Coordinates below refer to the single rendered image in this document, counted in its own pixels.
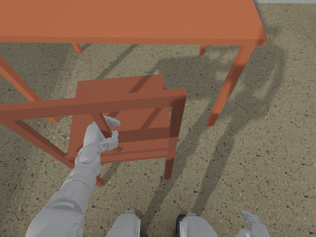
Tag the chair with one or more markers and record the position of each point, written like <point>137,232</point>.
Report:
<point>140,103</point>

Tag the robot left upper arm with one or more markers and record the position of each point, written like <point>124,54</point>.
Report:
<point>54,222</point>

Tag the robot right hand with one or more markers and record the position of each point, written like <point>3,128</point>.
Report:
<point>258,229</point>

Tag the robot left hand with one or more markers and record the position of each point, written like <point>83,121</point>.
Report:
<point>94,137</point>

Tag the left robot thigh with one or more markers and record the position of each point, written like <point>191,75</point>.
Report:
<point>127,225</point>

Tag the robot right shin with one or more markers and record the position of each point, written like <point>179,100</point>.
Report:
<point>190,214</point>

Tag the left robot forearm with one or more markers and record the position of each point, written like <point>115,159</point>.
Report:
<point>78,186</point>

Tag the table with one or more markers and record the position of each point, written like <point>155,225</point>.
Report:
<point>187,22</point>

